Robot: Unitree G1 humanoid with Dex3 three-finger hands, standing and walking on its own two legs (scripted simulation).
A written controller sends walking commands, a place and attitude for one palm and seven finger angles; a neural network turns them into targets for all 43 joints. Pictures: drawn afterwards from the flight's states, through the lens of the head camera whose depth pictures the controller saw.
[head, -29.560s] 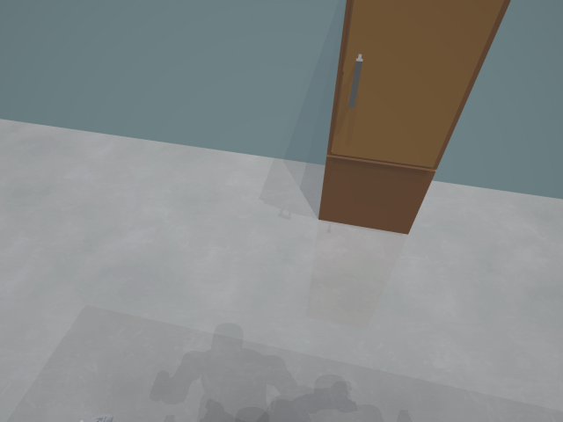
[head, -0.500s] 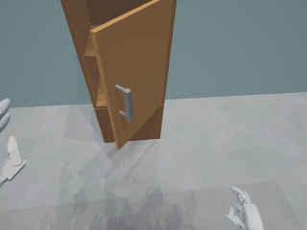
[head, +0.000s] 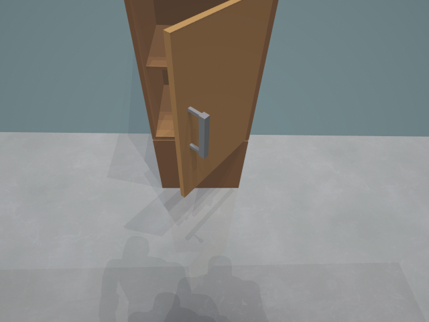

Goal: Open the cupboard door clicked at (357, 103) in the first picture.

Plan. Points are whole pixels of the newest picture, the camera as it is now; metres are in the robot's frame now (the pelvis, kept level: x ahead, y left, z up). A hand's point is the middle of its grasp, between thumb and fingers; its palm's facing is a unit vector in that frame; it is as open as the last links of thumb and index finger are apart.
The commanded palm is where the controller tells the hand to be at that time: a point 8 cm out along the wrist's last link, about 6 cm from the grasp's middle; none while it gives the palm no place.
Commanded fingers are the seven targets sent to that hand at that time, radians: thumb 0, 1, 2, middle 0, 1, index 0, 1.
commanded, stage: let the arm hang, fingers relaxed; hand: left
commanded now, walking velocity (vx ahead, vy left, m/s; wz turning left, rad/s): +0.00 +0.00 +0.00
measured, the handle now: (198, 133) +0.57 +0.09 -0.03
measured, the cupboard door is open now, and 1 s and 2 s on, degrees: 49 49 49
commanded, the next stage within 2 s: look to check the result in 0.62 s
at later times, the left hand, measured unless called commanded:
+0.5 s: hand out of the picture +0.00 +0.15 -0.18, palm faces +0.03 -0.99 -0.17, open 7.3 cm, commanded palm none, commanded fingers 0.00 0.90 0.90 -0.20 -0.30 -0.20 -0.30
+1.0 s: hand out of the picture +0.00 +0.14 -0.17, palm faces +0.04 -0.98 -0.17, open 7.3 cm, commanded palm none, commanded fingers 0.00 0.90 0.90 -0.20 -0.30 -0.20 -0.30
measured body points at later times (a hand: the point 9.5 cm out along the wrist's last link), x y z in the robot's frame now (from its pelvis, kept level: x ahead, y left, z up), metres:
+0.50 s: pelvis +0.01 +0.00 +0.00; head +0.01 +0.00 +0.45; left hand +0.00 +0.21 -0.16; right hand -0.02 -0.20 -0.17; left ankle +0.05 +0.10 -0.74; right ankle -0.01 -0.10 -0.74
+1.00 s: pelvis +0.03 -0.02 +0.00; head +0.04 -0.02 +0.45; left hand +0.00 +0.19 -0.16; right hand +0.01 -0.23 -0.17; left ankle +0.05 +0.10 -0.74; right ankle -0.01 -0.10 -0.74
